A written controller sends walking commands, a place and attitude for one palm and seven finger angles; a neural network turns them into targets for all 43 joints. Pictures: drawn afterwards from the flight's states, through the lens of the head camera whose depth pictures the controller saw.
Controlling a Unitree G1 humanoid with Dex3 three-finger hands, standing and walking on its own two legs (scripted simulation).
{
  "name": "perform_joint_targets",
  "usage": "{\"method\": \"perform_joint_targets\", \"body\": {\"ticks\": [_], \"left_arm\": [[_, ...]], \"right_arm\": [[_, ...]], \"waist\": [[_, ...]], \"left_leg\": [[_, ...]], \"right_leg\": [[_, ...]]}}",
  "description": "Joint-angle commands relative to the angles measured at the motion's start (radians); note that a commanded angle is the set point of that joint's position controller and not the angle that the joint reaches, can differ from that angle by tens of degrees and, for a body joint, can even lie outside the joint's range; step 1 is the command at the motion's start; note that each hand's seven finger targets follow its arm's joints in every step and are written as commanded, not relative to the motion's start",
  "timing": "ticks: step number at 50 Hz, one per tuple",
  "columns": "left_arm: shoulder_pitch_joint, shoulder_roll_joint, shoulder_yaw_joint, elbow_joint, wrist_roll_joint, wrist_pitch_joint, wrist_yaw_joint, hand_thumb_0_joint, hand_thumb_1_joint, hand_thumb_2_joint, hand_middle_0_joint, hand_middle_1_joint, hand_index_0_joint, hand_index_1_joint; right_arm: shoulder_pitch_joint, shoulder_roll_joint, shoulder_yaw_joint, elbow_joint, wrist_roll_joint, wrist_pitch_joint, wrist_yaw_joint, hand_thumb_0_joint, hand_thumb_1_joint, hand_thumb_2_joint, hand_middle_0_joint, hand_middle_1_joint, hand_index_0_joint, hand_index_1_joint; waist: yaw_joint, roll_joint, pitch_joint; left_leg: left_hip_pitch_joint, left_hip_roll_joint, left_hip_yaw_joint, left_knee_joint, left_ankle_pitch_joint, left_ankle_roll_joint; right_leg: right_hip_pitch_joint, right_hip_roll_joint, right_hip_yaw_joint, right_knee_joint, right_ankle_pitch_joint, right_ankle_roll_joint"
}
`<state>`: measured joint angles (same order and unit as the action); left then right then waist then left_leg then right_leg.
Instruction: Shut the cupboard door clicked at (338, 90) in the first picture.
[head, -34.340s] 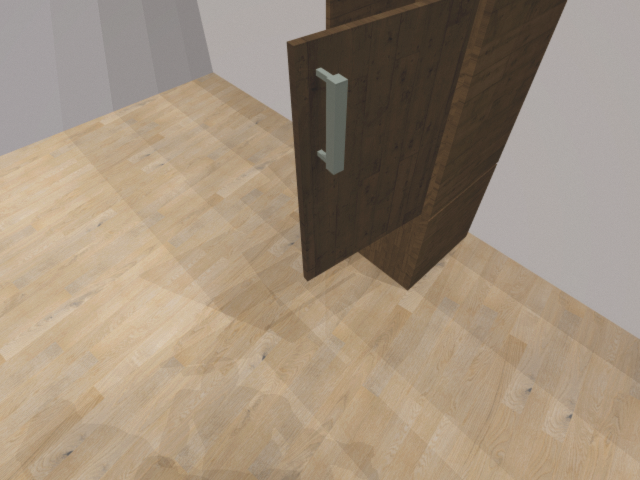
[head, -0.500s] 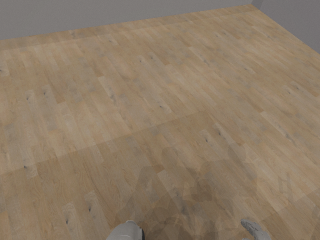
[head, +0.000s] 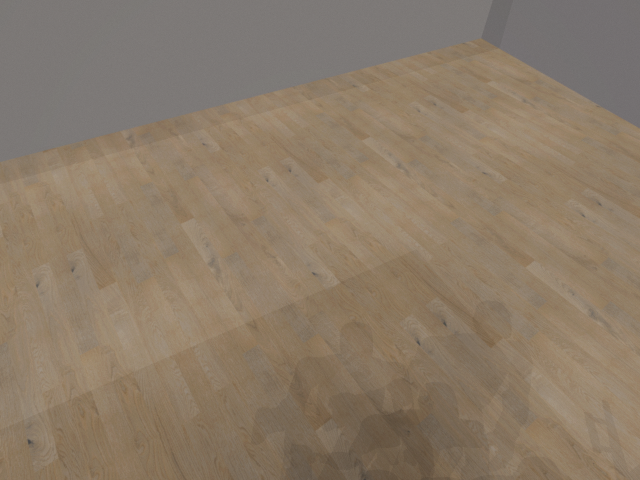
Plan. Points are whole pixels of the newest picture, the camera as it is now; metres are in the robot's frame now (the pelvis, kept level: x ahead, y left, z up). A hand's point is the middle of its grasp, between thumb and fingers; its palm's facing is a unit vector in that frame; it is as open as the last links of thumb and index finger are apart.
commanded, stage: turn to face it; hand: left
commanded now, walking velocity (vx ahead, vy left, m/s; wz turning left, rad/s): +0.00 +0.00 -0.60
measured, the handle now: out of the picture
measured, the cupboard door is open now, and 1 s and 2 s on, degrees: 48 48 48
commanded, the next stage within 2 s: none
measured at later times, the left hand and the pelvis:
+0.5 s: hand (169, 439) +0.19 +0.24 -0.15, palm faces -0.18 -0.96 -0.21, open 7.3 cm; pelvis +0.06 +0.04 +0.02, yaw -16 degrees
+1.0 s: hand (238, 401) +0.25 +0.15 -0.15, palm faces -0.52 -0.82 -0.22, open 7.3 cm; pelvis +0.08 +0.02 +0.02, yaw -34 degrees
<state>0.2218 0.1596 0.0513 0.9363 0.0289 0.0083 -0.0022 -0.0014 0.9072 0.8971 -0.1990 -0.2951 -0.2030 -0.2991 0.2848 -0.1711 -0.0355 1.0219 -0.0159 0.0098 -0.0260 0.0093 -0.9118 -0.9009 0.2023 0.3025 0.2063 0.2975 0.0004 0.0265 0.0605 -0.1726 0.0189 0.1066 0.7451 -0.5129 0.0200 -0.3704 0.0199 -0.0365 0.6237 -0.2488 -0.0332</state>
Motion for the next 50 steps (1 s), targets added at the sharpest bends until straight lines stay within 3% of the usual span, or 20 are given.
{"method": "perform_joint_targets", "body": {"ticks": [1, 5, 11, 14, 15, 16, 17, 18, 23, 30, 33, 34, 35, 36, 37, 38, 39, 43, 47, 50], "left_arm": [[0.131, 0.216, 0.065, -0.033, -0.007, -0.017, 0.036, 0.000, 0.900, 0.900, -0.200, -0.300, -0.200, -0.300], [0.028, 0.182, 0.061, -0.060, -0.001, -0.013, 0.037, 0.000, 0.900, 0.900, -0.200, -0.300, -0.200, -0.300], [0.040, 0.215, 0.075, -0.052, 0.001, -0.001, 0.017, 0.000, 0.900, 0.900, -0.200, -0.300, -0.200, -0.300], [-0.015, 0.197, 0.072, -0.071, -0.010, 0.012, 0.013, 0.000, 0.900, 0.900, -0.200, -0.300, -0.200, -0.300], [-0.007, 0.157, 0.063, -0.090, -0.020, 0.019, 0.008, 0.000, 0.900, 0.900, -0.200, -0.300, -0.200, -0.300], [-0.003, 0.119, 0.054, -0.107, -0.027, 0.020, 0.000, 0.000, 0.900, 0.900, -0.200, -0.300, -0.200, -0.300], [-0.043, 0.157, 0.061, -0.122, -0.016, 0.023, -0.002, 0.000, 0.900, 0.900, -0.200, -0.300, -0.200, -0.300], [-0.015, 0.153, 0.061, -0.131, -0.011, 0.022, -0.008, 0.000, 0.900, 0.900, -0.200, -0.300, -0.200, -0.300], [-0.007, 0.139, 0.060, -0.108, -0.006, 0.049, -0.033, 0.000, 0.900, 0.900, -0.200, -0.300, -0.200, -0.300], [-0.084, 0.132, 0.047, -0.153, -0.007, 0.043, -0.034, 0.000, 0.900, 0.900, -0.200, -0.300, -0.200, -0.300], [-0.039, 0.150, 0.047, -0.147, -0.006, 0.030, -0.032, 0.000, 0.900, 0.900, -0.200, -0.300, -0.200, -0.300], [0.016, 0.168, 0.052, -0.130, -0.006, 0.024, -0.031, 0.000, 0.900, 0.900, -0.200, -0.300, -0.200, -0.300], [0.084, 0.236, 0.065, -0.107, 0.000, 0.012, -0.023, 0.000, 0.900, 0.900, -0.200, -0.300, -0.200, -0.300], [0.131, 0.346, 0.089, -0.092, 0.007, 0.001, -0.006, 0.000, 0.900, 0.900, -0.200, -0.300, -0.200, -0.300], [0.167, 0.369, 0.089, -0.081, -0.009, 0.004, 0.007, 0.000, 0.900, 0.900, -0.200, -0.300, -0.200, -0.300], [0.129, 0.348, 0.085, -0.092, -0.011, 0.011, 0.012, 0.000, 0.900, 0.900, -0.200, -0.300, -0.200, -0.300], [0.057, 0.307, 0.087, -0.104, -0.004, 0.008, 0.020, 0.000, 0.900, 0.900, -0.200, -0.300, -0.200, -0.300], [-0.041, 0.262, 0.066, -0.132, -0.001, 0.006, 0.018, 0.000, 0.900, 0.900, -0.200, -0.300, -0.200, -0.300], [-0.024, 0.283, 0.070, -0.124, 0.002, 0.013, 0.007, 0.000, 0.900, 0.900, -0.200, -0.300, -0.200, -0.300], [-0.049, 0.277, 0.074, -0.124, -0.002, 0.019, 0.005, 0.000, 0.900, 0.900, -0.200, -0.300, -0.200, -0.300]], "right_arm": [[-0.031, -0.103, -0.028, -0.112, 0.009, -0.009, -0.008, 0.000, -0.900, -0.900, 0.200, 0.300, 0.200, 0.300], [-0.039, -0.078, -0.022, -0.109, 0.005, 0.002, 0.003, 0.000, -0.900, -0.900, 0.200, 0.300, 0.200, 0.300], [-0.052, -0.072, -0.029, -0.137, 0.010, -0.004, -0.001, 0.000, -0.900, -0.900, 0.200, 0.300, 0.200, 0.300], [0.031, -0.111, -0.036, -0.121, 0.012, -0.020, -0.011, 0.000, -0.900, -0.900, 0.200, 0.300, 0.200, 0.300], [0.040, -0.179, -0.047, -0.127, 0.003, -0.029, -0.016, 0.000, -0.900, -0.900, 0.200, 0.300, 0.200, 0.300], [0.051, -0.269, -0.066, -0.148, -0.013, -0.029, -0.019, 0.000, -0.900, -0.900, 0.200, 0.300, 0.200, 0.300], [0.047, -0.272, -0.064, -0.158, -0.019, -0.025, -0.022, 0.000, -0.900, -0.900, 0.200, 0.300, 0.200, 0.300], [-0.018, -0.258, -0.055, -0.187, -0.020, -0.025, -0.018, 0.000, -0.900, -0.900, 0.200, 0.300, 0.200, 0.300], [-0.077, -0.211, -0.036, -0.194, -0.017, -0.025, -0.024, 0.000, -0.900, -0.900, 0.200, 0.300, 0.200, 0.300], [0.002, -0.242, -0.056, -0.165, -0.018, -0.017, -0.010, 0.000, -0.900, -0.900, 0.200, 0.300, 0.200, 0.300], [-0.020, -0.255, -0.063, -0.168, -0.014, -0.012, -0.002, 0.000, -0.900, -0.900, 0.200, 0.300, 0.200, 0.300], [-0.039, -0.257, -0.065, -0.171, -0.008, -0.010, 0.001, 0.000, -0.900, -0.900, 0.200, 0.300, 0.200, 0.300], [-0.037, -0.223, -0.062, -0.184, 0.003, -0.009, 0.008, 0.000, -0.900, -0.900, 0.200, 0.300, 0.200, 0.300], [-0.090, -0.136, -0.040, -0.236, 0.006, -0.007, 0.013, 0.000, -0.900, -0.900, 0.200, 0.300, 0.200, 0.300], [-0.119, -0.172, -0.035, -0.247, 0.003, 0.008, 0.002, 0.000, -0.900, -0.900, 0.200, 0.300, 0.200, 0.300], [-0.122, -0.161, -0.037, -0.245, 0.005, 0.014, 0.005, 0.000, -0.900, -0.900, 0.200, 0.300, 0.200, 0.300], [-0.126, -0.151, -0.038, -0.238, 0.004, 0.011, 0.003, 0.000, -0.900, -0.900, 0.200, 0.300, 0.200, 0.300], [-0.093, -0.156, -0.042, -0.202, 0.003, 0.013, 0.014, 0.000, -0.900, -0.900, 0.200, 0.300, 0.200, 0.300], [-0.094, -0.142, -0.042, -0.211, 0.005, 0.012, 0.015, 0.000, -0.900, -0.900, 0.200, 0.300, 0.200, 0.300], [-0.031, -0.144, -0.041, -0.199, 0.010, -0.002, 0.006, 0.000, -0.900, -0.900, 0.200, 0.300, 0.200, 0.300]], "waist": [[0.042, -0.246, -0.105], [-0.006, -0.107, -0.152], [0.004, -0.168, -0.133], [-0.048, -0.144, -0.133], [-0.049, 0.029, -0.127], [-0.054, 0.290, -0.111], [-0.060, 0.196, -0.074], [-0.020, 0.098, -0.053], [0.011, 0.156, -0.048], [-0.034, 0.177, -0.078], [-0.008, 0.171, -0.104], [0.026, 0.126, -0.131], [0.055, -0.026, -0.179], [0.084, -0.340, -0.143], [0.099, -0.299, -0.149], [0.077, -0.199, -0.096], [0.048, -0.280, -0.086], [-0.003, -0.195, -0.098], [0.006, -0.188, -0.074], [-0.026, -0.193, -0.084]], "left_leg": [[-0.414, 0.003, -0.134, 0.478, -0.067, -0.045], [-0.297, 0.029, -0.116, 0.301, 0.056, -0.065], [-0.206, -0.016, -0.080, -0.004, 0.119, -0.076], [0.046, 0.004, -0.095, -0.281, 0.283, -0.071], [0.133, 0.145, -0.250, -0.389, 0.254, -0.025], [0.119, 0.386, -0.497, -0.494, 0.285, 0.084], [0.029, 0.460, -0.519, -0.502, 0.341, 0.161], [-0.040, 0.447, -0.474, -0.501, 0.302, 0.179], [0.014, 0.300, -0.155, -0.426, 0.614, 0.116], [0.064, 0.335, -0.072, -0.364, 0.701, 0.116], [0.051, 0.321, -0.018, -0.252, 0.703, 0.067], [0.005, 0.293, 0.017, -0.159, 0.652, 0.026], [-0.103, 0.225, 0.074, 0.002, 0.498, -0.032], [-0.414, 0.060, 0.114, 0.226, -0.084, -0.092], [-0.453, 0.060, -0.041, 0.383, -0.149, -0.086], [-0.472, 0.085, -0.089, 0.434, -0.081, -0.078], [-0.527, 0.095, -0.103, 0.439, -0.030, -0.085], [-0.357, 0.069, -0.087, 0.299, 0.085, -0.102], [-0.266, 0.017, -0.059, 0.098, 0.100, -0.098], [-0.132, -0.005, -0.057, -0.102, 0.174, -0.090]], "right_leg": [[0.317, -0.361, 0.539, -0.341, 0.423, -0.247], [0.197, -0.242, 0.326, -0.310, 0.341, -0.171], [0.173, -0.200, 0.366, -0.269, 0.328, -0.143], [0.000, -0.136, 0.343, -0.185, 0.169, -0.059], [-0.134, -0.038, 0.271, -0.083, -0.018, -0.010], [-0.222, 0.067, 0.105, 0.152, -0.316, 0.046], [-0.194, 0.009, 0.093, 0.332, -0.359, 0.054], [-0.174, -0.027, 0.095, 0.400, -0.306, 0.060], [-0.160, -0.050, 0.015, 0.422, -0.192, 0.095], [-0.052, -0.038, -0.041, 0.180, -0.178, 0.081], [0.075, -0.018, -0.065, -0.025, -0.064, 0.058], [0.184, -0.017, -0.062, -0.152, 0.063, 0.045], [0.337, -0.123, 0.071, -0.250, 0.225, 0.004], [0.460, -0.365, 0.422, -0.278, 0.574, -0.114], [0.407, -0.435, 0.472, -0.273, 0.637, -0.206], [0.343, -0.414, 0.424, -0.288, 0.475, -0.219], [0.359, -0.347, 0.424, -0.284, 0.429, -0.203], [0.217, -0.249, 0.279, -0.269, 0.364, -0.146], [0.139, -0.224, 0.340, -0.283, 0.205, -0.142], [0.086, -0.202, 0.371, -0.229, 0.203, -0.111]]}}
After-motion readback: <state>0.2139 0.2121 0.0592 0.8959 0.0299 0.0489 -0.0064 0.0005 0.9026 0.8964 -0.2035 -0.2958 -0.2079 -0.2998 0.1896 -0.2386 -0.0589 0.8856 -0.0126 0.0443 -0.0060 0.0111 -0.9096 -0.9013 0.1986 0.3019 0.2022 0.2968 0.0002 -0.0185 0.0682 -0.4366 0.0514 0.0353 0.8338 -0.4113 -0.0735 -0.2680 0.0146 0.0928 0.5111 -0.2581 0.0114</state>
